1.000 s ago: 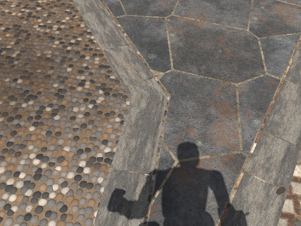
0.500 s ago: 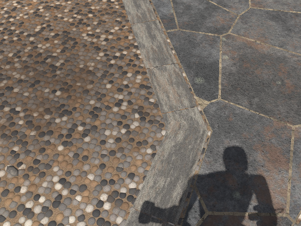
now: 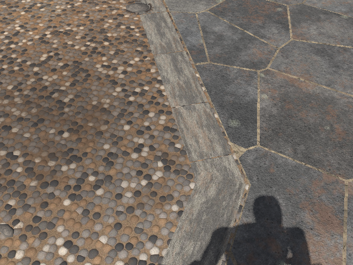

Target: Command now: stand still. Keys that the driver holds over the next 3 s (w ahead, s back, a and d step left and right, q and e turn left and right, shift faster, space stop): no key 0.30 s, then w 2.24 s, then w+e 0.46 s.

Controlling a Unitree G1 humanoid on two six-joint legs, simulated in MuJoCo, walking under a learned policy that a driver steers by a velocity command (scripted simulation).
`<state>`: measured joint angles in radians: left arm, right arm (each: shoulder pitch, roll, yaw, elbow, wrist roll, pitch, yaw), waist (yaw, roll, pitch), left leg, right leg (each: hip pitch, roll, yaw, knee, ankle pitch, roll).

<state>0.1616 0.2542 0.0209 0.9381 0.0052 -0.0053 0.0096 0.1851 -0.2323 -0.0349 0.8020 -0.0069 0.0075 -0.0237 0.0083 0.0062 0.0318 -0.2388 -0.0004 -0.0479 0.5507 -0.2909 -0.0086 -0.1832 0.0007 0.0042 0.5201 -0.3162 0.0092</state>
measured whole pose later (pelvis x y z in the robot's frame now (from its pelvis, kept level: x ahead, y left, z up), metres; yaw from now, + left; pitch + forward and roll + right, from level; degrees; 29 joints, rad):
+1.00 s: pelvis +0.22 -0.01 -0.01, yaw +0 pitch +2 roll +0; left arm -0.08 0.24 0.03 0.83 -0.03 -0.09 -0.04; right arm 0.51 -0.23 -0.04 1.07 0.01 -0.07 -0.02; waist -0.08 -0.01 0.03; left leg 0.21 0.01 -0.01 0.20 -0.43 0.00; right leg -0.55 -0.01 -0.04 0.54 -0.04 -0.07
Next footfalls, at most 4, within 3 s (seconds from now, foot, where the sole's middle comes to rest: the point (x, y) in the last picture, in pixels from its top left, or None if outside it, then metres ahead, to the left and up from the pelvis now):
1.02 right None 0.42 -0.12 -0.77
1.56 left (154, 215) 0.71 0.13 -0.77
2.12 right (208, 156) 1.02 -0.11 -0.77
2.66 left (160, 108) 1.34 0.13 -0.77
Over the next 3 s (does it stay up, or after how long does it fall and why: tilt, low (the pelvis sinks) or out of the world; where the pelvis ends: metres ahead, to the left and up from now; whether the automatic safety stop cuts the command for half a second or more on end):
stays up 1.33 0.03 0.01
